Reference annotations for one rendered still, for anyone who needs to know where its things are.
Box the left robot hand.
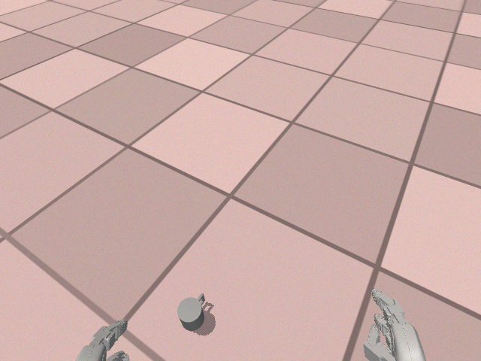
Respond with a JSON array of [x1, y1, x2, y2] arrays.
[[76, 319, 129, 361]]

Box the right robot hand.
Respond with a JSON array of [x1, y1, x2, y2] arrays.
[[363, 289, 426, 361]]

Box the mug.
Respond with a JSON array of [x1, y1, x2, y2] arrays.
[[177, 293, 205, 331]]

